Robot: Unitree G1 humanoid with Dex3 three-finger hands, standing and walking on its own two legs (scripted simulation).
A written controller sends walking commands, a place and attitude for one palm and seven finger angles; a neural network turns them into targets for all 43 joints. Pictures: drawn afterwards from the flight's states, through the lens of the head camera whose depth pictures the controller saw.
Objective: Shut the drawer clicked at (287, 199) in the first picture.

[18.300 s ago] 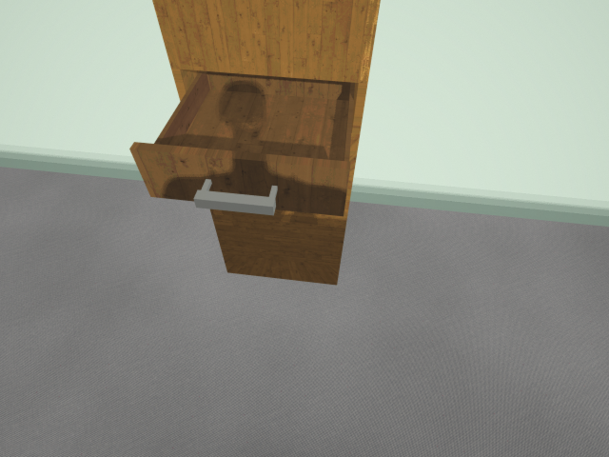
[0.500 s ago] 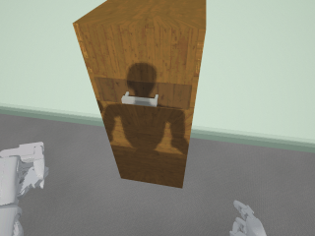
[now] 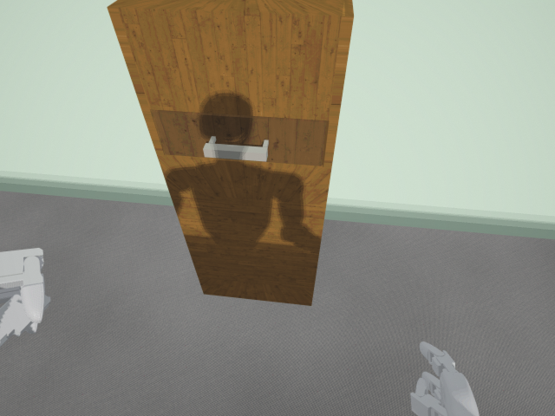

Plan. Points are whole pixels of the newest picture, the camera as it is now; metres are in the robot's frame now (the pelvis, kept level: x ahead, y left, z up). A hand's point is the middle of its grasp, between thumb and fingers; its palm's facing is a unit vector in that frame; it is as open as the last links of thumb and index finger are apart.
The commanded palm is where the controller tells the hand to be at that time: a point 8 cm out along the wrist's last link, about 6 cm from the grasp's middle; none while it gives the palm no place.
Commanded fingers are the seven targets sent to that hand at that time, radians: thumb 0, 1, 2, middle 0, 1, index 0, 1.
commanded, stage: step back with the hand held close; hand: left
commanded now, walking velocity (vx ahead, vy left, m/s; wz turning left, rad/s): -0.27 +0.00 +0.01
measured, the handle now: (237, 147) +0.66 +0.14 +0.02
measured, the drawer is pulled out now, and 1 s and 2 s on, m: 0.00 0.00 0.00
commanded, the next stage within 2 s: stop stepping back and stand still in 0.88 s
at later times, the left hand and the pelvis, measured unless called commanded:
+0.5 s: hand (42, 354) +0.14 +0.22 +0.17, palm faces +0.35 -0.80 -0.49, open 3.3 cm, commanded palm +0.06 +0.27 +0.19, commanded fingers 0.00 0.90 0.90 -1.40 -1.60 -1.40 -1.60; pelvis -0.06 -0.01 +0.00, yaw +2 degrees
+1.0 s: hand out of the picture +0.06 +0.18 +0.17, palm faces +0.19 -0.87 -0.46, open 3.3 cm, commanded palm -0.02 +0.24 +0.19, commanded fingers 0.00 0.90 0.90 -1.40 -1.60 -1.40 -1.60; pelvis -0.17 -0.02 +0.00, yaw -5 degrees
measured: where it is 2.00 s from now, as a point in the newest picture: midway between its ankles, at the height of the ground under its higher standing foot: outside the picture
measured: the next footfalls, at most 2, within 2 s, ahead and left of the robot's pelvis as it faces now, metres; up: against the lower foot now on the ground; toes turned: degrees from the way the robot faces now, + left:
right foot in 0.92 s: -0.23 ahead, -0.15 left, +0.00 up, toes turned -4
right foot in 1.48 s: -0.18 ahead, -0.06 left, +0.00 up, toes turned -10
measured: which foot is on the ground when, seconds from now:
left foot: down 0.00-1.00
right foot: down 0.00-0.60, up 0.62-0.90, down 0.92-1.00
